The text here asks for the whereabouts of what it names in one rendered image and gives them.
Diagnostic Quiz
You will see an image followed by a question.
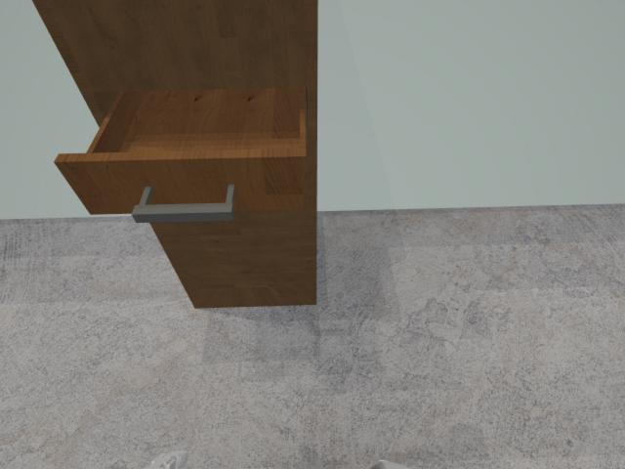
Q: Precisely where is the handle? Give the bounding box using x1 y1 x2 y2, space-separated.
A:
132 185 235 223

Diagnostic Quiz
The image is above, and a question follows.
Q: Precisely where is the cabinet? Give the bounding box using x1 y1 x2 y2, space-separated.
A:
32 0 318 309

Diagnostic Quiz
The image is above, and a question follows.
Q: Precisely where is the drawer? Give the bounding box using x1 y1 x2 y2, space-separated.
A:
54 88 308 215

